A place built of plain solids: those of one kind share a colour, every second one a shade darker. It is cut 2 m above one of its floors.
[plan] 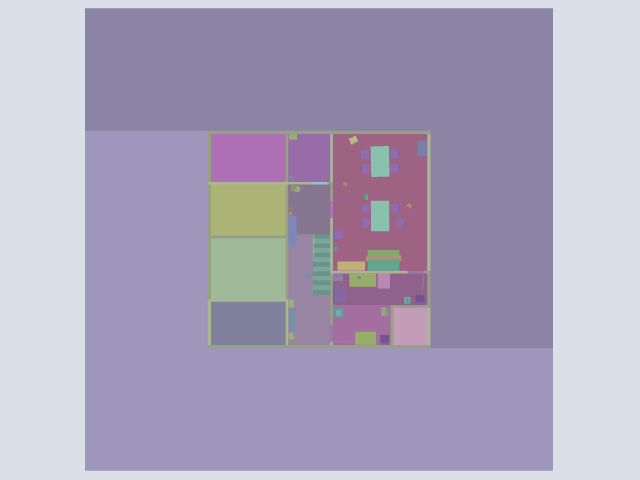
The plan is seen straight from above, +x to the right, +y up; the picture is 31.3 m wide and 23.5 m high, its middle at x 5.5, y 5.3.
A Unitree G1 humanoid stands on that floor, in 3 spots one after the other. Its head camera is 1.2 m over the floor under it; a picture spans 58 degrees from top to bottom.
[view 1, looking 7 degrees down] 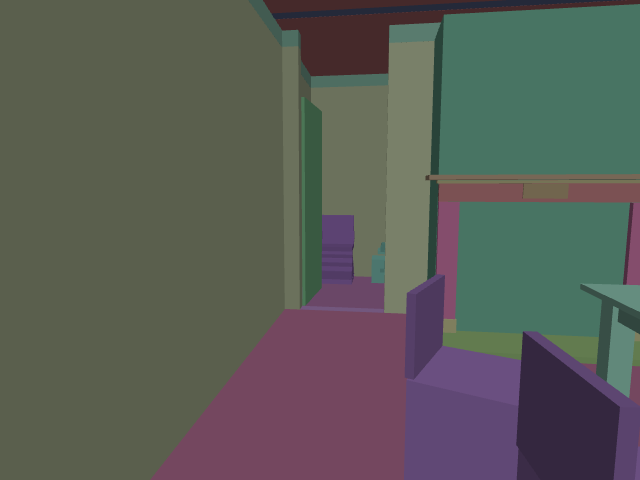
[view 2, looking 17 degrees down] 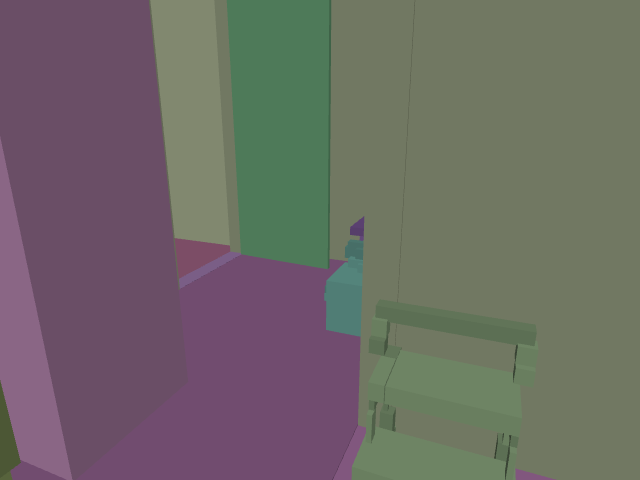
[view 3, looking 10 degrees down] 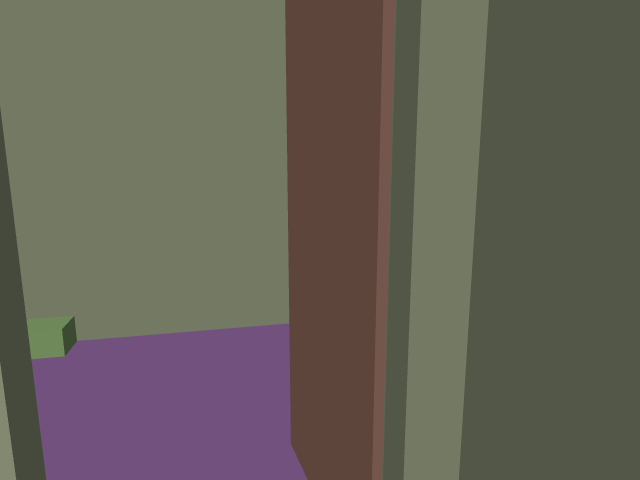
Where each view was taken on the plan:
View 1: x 9.82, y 7.88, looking -82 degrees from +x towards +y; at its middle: leaf_kitchen_door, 5.01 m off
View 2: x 7.58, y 1.73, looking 22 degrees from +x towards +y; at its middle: leaf_kitchen_door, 3.31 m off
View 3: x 5.44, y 7.14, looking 77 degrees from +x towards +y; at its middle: leaf_boot_door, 1.47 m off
